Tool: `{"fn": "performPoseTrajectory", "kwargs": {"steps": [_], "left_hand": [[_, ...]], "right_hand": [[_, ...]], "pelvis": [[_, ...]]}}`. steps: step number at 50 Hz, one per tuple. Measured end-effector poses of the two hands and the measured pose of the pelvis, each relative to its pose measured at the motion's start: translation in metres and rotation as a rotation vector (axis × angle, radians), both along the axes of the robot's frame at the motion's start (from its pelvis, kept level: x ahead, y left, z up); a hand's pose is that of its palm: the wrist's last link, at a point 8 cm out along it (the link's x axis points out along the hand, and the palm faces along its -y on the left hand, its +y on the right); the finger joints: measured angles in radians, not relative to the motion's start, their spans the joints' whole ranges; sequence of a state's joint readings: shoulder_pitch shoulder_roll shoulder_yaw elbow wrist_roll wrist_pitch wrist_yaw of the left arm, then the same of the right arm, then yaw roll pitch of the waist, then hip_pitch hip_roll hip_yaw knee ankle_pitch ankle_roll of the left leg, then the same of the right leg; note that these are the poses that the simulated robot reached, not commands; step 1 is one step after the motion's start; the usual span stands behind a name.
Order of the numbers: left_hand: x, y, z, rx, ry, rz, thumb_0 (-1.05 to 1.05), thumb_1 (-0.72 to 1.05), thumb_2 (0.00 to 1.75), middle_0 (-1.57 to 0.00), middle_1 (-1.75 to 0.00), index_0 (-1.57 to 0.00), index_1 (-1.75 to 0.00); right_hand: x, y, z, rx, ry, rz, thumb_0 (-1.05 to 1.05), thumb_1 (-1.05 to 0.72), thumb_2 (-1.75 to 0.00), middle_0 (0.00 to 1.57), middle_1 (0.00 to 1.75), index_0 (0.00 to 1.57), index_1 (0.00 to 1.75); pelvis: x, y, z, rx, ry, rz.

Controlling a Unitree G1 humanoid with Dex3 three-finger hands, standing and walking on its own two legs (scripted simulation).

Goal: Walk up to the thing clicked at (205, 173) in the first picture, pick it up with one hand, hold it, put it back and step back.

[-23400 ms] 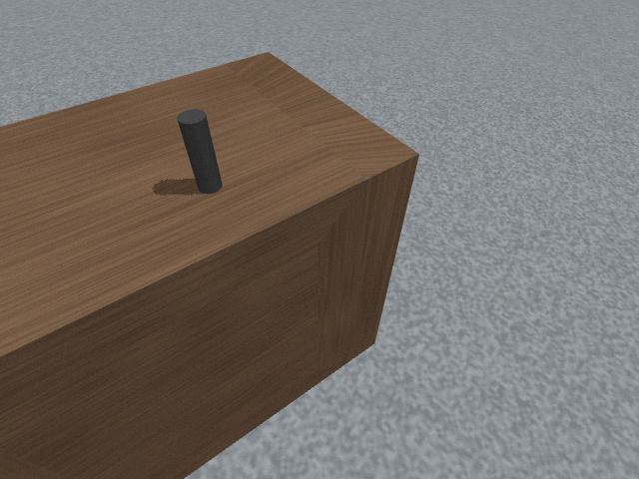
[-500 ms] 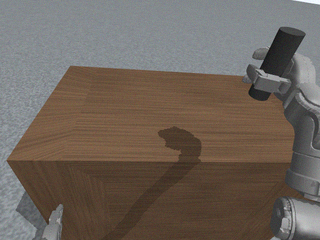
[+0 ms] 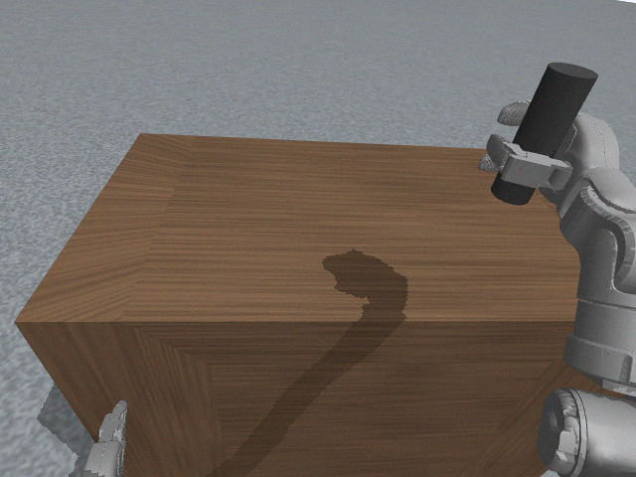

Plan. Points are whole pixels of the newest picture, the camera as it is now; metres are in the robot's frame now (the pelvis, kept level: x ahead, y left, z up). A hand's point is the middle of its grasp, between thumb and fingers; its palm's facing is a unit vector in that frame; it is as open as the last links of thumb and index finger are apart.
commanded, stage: crouch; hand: right
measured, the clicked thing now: (537, 139) +0.35 -0.21 +0.32
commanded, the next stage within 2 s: lower in 1.28 s
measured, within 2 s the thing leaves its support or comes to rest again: neither
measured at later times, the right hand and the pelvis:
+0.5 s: hand (494, 188) +0.41 -0.22 +0.22, palm faces +0.28 +0.96 +0.01, open 5.4 cm; pelvis -0.01 -0.01 +0.00, yaw +2 degrees
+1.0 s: hand (492, 192) +0.45 -0.25 +0.19, palm faces +0.29 +0.96 +0.01, open 5.4 cm; pelvis +0.01 -0.01 +0.00, yaw +2 degrees
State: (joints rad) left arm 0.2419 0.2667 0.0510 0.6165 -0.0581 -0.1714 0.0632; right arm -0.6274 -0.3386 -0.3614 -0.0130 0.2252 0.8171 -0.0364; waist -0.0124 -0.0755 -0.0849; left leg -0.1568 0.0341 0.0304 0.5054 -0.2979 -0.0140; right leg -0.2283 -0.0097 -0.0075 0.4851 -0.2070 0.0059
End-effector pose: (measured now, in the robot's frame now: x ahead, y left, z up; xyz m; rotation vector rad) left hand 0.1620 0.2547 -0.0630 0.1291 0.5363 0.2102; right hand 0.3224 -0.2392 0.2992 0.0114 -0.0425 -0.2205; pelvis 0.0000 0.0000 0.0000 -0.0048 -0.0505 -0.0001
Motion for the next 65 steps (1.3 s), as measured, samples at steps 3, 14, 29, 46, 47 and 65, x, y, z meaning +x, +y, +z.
{"fn": "performPoseTrajectory", "kwargs": {"steps": [3, 14, 29, 46, 47, 65], "left_hand": [[-0.003, 0.002, 0.001, 0.010, -0.001, 0.008, -0.01, -0.53, 0.06, -0.05, -0.06, -0.05, -0.05], [-0.027, -0.004, -0.008, 0.016, 0.051, 0.031, -0.01, -0.53, 0.05, -0.05, -0.06, -0.06, -0.05], [-0.027, -0.006, -0.003, 0.037, 0.054, 0.056, -0.01, -0.53, 0.06, -0.06, -0.06, -0.06, -0.05], [-0.028, -0.002, -0.010, 0.055, 0.126, 0.060, -0.01, -0.54, 0.06, -0.06, -0.05, -0.06, -0.05], [-0.027, -0.002, -0.009, 0.057, 0.124, 0.061, -0.01, -0.54, 0.06, -0.06, -0.05, -0.06, -0.05], [-0.022, -0.004, -0.009, 0.057, 0.151, 0.073, -0.01, -0.55, 0.07, -0.06, -0.05, -0.05, -0.05]], "right_hand": [[0.007, -0.003, -0.009, 0.010, 0.032, -0.006, 0.00, -0.16, -1.12, 1.01, 1.12, 1.00, 1.11], [0.032, -0.020, -0.062, 0.023, 0.120, -0.056, 0.00, -0.16, -1.12, 1.01, 1.13, 1.00, 1.11], [0.064, -0.035, -0.083, 0.021, 0.084, -0.072, 0.00, -0.15, -1.12, 1.01, 1.12, 1.01, 1.11], [0.091, -0.053, -0.109, 0.011, 0.084, -0.075, 0.00, -0.16, -1.12, 1.01, 1.12, 1.00, 1.11], [0.092, -0.053, -0.110, 0.010, 0.084, -0.075, 0.00, -0.16, -1.12, 1.01, 1.12, 1.00, 1.11], [0.108, -0.069, -0.118, 0.008, 0.074, -0.072, 0.00, -0.16, -1.12, 1.01, 1.13, 1.00, 1.11]], "pelvis": [[-0.001, 0.000, 0.000, 0.001, 0.000, 0.002], [-0.007, -0.003, 0.000, 0.003, 0.013, 0.019], [-0.003, -0.006, 0.000, 0.008, 0.048, 0.034], [0.005, -0.006, -0.001, 0.010, 0.100, 0.036], [0.006, -0.006, -0.001, 0.010, 0.103, 0.036], [0.012, -0.009, -0.002, 0.013, 0.140, 0.036]]}}
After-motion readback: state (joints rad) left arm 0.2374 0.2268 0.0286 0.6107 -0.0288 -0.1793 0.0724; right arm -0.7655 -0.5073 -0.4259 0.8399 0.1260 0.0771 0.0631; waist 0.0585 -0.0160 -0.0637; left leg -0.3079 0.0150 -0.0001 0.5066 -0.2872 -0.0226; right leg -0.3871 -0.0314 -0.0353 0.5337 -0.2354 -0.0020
